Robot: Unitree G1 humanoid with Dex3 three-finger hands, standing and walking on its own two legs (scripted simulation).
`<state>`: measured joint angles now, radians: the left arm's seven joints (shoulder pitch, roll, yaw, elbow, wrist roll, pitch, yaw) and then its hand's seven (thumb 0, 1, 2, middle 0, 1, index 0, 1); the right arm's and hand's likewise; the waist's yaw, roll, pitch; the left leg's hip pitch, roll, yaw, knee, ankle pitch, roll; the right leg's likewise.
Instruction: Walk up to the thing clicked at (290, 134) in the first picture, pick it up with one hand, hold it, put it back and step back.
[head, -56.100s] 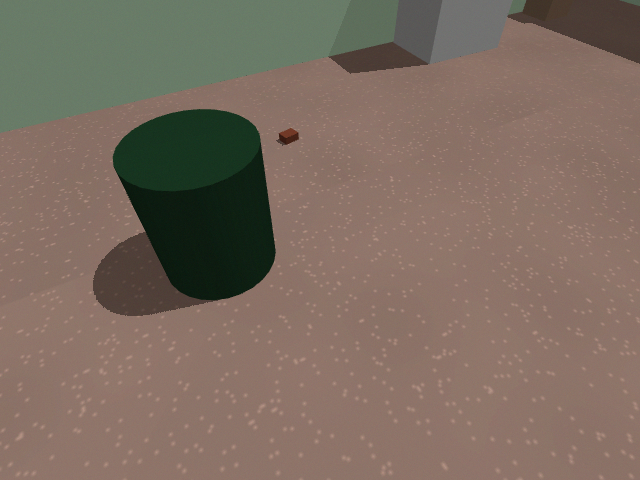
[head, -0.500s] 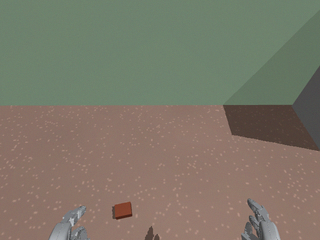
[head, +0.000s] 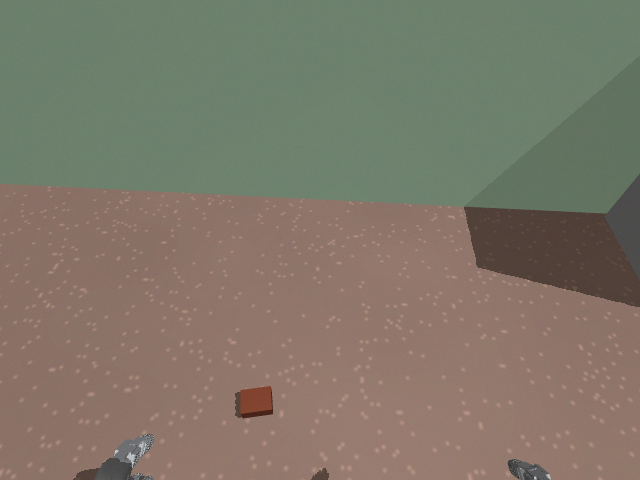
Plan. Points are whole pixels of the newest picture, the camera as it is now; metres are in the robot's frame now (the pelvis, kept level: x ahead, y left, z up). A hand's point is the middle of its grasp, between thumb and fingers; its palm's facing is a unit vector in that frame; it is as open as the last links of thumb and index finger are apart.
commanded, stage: stand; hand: left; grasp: from above
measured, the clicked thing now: (256, 402) +0.45 +0.21 -0.72
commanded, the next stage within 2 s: none
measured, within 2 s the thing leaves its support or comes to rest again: neither
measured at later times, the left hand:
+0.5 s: hand out of the picture +0.04 +0.24 -0.13, palm faces +0.05 -0.94 -0.33, open 7.4 cm
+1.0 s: hand out of the picture +0.06 +0.23 -0.12, palm faces +0.04 -0.94 -0.34, open 7.4 cm
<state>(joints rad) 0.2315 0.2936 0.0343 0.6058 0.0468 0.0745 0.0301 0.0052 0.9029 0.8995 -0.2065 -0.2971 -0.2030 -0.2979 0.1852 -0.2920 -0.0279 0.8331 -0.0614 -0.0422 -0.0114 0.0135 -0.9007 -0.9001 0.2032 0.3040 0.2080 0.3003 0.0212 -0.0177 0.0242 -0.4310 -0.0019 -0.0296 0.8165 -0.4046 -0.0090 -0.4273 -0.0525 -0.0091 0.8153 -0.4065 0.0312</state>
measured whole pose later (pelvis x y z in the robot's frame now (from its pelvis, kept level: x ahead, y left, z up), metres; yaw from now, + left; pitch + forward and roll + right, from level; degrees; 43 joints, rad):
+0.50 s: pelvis +0.00 +0.00 +0.04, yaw +1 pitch -4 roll +0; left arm 0.20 0.28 0.03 1.08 0.03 0.01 0.03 0.00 0.90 0.90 -0.21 -0.30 -0.20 -0.30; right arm 0.15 -0.29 -0.03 1.07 -0.03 0.00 -0.02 0.01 -0.90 -0.90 0.20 0.30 0.21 0.30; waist 0.02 0.02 0.07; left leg -0.16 0.00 -0.05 0.46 -0.23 -0.01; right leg -0.14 -0.05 -0.04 0.44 -0.23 0.03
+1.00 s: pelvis +0.01 -0.01 +0.04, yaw +1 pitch -4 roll +0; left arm 0.13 0.30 0.03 1.15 0.02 0.00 0.02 0.00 0.90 0.90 -0.21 -0.30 -0.20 -0.30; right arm 0.14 -0.32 -0.01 1.13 -0.03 0.00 -0.01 0.01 -0.90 -0.90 0.20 0.30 0.20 0.30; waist 0.01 0.02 0.08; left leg -0.11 0.02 -0.06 0.36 -0.19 -0.03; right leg -0.09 -0.03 -0.05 0.35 -0.19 0.02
